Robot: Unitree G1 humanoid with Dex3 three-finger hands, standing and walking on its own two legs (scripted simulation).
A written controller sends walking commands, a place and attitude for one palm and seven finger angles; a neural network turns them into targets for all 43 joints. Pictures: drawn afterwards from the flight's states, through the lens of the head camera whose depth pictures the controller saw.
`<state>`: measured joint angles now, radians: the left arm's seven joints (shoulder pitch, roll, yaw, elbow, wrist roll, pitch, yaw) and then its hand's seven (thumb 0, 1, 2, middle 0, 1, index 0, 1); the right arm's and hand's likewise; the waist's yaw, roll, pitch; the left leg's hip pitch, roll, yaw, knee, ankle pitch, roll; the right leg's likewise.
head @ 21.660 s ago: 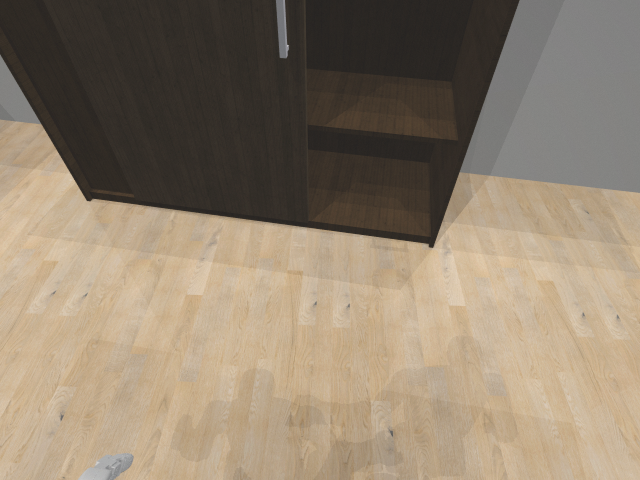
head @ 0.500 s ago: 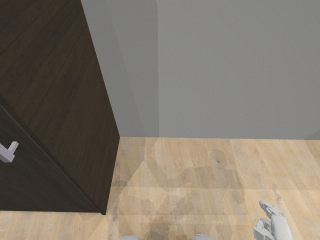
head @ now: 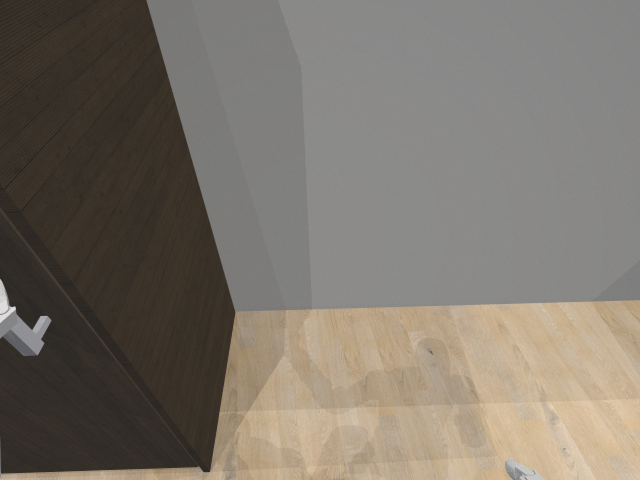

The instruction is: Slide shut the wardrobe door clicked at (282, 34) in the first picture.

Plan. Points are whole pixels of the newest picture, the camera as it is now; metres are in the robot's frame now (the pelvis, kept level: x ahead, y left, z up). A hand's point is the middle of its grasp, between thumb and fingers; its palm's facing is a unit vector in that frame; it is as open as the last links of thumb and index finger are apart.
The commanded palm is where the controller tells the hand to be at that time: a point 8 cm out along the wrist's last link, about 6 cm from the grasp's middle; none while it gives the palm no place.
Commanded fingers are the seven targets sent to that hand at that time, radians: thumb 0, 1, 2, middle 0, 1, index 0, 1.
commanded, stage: stop walking and hold the door there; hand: left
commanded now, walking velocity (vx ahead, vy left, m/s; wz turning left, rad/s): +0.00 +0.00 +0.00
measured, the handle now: out of the picture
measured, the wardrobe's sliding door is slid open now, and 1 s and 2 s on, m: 0.00 0.00 0.00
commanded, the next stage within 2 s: loosen the grip on the handle in 1.82 s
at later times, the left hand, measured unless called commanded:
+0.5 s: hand out of the picture +0.26 +0.40 +0.11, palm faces +0.58 -0.73 -0.36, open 6.2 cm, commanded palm +0.21 +0.42 +0.10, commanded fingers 0.00 0.90 0.90 -0.45 -1.40 -0.45 -1.40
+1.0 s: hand out of the picture +0.26 +0.39 +0.11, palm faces +0.35 -0.93 -0.13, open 5.5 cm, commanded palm +0.22 +0.41 +0.10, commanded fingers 0.00 0.90 0.90 -0.45 -1.40 -0.45 -1.40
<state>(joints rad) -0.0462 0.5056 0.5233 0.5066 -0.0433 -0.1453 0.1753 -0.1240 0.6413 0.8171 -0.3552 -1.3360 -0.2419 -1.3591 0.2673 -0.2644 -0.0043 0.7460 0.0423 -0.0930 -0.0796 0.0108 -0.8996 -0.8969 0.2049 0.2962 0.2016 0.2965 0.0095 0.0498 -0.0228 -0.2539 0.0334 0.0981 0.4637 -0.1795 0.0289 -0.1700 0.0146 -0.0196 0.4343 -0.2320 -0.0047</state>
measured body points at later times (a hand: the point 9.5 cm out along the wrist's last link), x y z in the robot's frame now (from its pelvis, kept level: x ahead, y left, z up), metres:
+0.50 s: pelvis -0.03 +0.05 -0.01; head -0.01 +0.04 +0.44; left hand +0.22 +0.43 +0.13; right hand +0.14 -0.22 -0.11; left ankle +0.00 +0.18 -0.74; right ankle +0.00 -0.12 -0.74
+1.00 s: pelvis -0.11 +0.16 -0.02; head -0.06 +0.17 +0.43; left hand +0.23 +0.44 +0.12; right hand +0.02 -0.08 -0.13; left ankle -0.09 +0.32 -0.74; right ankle -0.08 +0.01 -0.71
